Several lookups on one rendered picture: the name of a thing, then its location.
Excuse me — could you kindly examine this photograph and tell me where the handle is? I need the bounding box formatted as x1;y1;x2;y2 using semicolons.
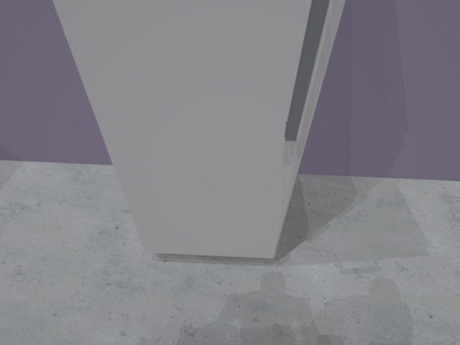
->
285;0;330;141

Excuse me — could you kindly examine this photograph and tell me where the fridge door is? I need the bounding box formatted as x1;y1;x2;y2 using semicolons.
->
52;0;342;258

